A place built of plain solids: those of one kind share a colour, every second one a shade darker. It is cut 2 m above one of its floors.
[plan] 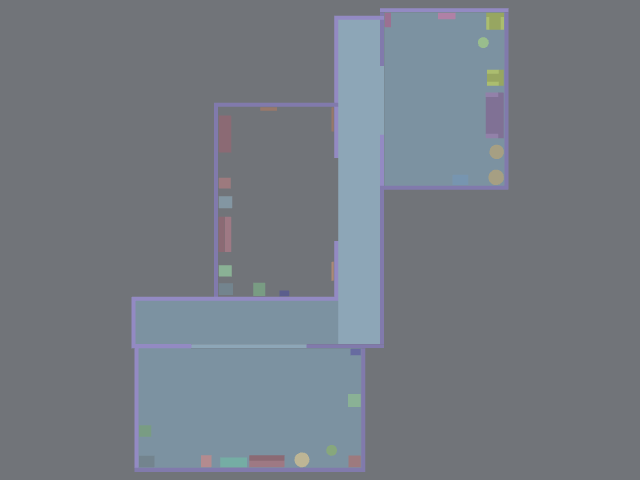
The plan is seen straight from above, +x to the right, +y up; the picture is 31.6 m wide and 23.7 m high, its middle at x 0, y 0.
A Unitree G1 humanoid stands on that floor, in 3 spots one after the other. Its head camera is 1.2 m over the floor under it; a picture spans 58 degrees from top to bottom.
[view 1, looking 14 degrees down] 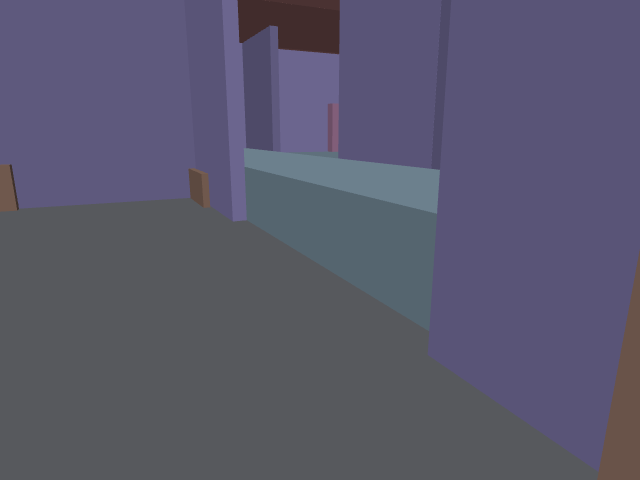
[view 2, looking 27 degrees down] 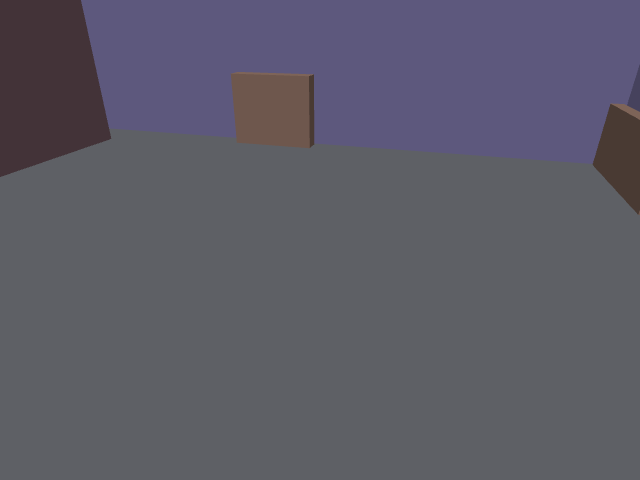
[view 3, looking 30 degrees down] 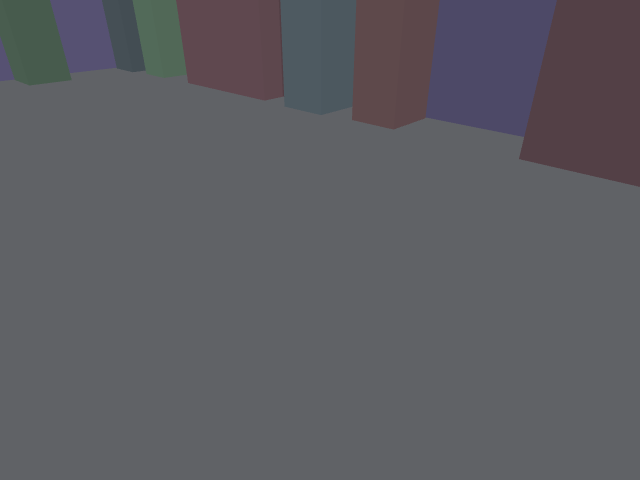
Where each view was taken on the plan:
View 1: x -0.78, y -1.75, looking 64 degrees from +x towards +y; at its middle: floor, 3.98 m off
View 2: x -0.78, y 2.12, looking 106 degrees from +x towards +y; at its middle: ground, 2.64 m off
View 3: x -0.78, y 5.46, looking -137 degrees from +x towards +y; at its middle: ground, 2.40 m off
